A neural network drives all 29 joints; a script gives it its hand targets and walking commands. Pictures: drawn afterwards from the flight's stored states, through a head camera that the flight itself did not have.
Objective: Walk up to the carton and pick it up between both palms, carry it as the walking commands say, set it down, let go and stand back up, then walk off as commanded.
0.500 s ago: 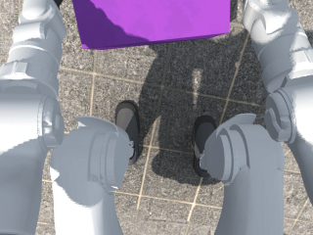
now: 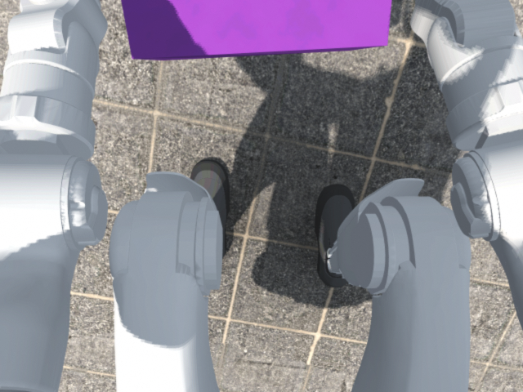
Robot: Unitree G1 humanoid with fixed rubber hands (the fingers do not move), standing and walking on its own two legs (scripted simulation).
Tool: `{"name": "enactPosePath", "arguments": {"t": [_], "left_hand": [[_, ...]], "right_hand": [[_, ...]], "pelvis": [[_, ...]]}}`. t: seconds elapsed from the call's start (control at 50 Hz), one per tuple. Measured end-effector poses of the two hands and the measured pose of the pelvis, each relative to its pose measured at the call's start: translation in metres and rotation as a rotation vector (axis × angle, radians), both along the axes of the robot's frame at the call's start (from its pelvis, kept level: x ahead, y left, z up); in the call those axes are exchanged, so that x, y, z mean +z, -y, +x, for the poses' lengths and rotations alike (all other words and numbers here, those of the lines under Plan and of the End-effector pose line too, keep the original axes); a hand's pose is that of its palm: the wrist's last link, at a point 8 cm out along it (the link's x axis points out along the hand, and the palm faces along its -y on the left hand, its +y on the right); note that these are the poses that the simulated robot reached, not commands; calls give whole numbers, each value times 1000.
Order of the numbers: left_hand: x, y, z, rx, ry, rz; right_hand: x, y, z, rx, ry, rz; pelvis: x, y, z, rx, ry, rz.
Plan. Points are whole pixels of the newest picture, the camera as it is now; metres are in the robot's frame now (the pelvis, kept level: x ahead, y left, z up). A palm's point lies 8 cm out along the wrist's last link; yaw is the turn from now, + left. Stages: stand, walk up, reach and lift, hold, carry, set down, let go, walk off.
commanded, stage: reach and lift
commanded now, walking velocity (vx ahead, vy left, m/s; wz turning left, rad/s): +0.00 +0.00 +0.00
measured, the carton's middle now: out of the picture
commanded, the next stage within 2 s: none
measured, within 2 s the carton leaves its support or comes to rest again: neither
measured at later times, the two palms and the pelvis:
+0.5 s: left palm out of the picture +0.53 +0.26 -0.12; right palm out of the picture +0.56 -0.11 -0.12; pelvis +0.00 +0.01 +0.03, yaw +0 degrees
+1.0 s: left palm out of the picture +0.51 +0.25 -0.04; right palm out of the picture +0.55 -0.12 -0.05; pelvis -0.01 +0.01 +0.08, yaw +0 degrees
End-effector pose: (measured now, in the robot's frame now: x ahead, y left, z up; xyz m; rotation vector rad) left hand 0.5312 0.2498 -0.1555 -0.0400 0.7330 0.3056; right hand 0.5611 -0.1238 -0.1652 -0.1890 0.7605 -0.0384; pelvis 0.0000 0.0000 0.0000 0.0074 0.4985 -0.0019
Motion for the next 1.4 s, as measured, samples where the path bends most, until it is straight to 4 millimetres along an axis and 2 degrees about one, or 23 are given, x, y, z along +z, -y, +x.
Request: {"name": "enactPosePath", "arguments": {"t": [0.1,0.18,0.34,0.42,0.66,0.92,1.1,1.2,1.4], "left_hand": [[12,-6,2,-19,8,4],[16,-12,3,-26,6,8],[22,-12,3,44,-4,36],[27,-9,1,50,11,33],[74,-7,-8,81,84,16],[96,1,-17,85,67,17],[130,-4,-20,100,112,7],[141,-7,-25,119,119,3],[163,3,-30,94,102,2]], "right_hand": [[20,-6,13,4,7,-9],[25,-12,17,0,6,-7],[20,-17,6,-25,-9,-1],[25,-15,0,-40,4,0],[79,-14,2,-44,72,20],[98,-6,-9,-48,55,23],[132,-11,-10,-59,95,43],[146,-14,-9,-49,101,45],[170,-4,-22,-64,86,27]], "pelvis": [[7,-2,-2,0,0,-10],[14,-5,0,7,-7,-19],[23,-12,6,21,-8,-33],[26,-13,6,20,0,-35],[41,-7,-7,20,51,-26],[69,-6,-7,23,40,-24],[87,-6,-7,19,65,-23],[95,-7,-10,26,71,-30],[114,-11,-14,32,91,-44]]}}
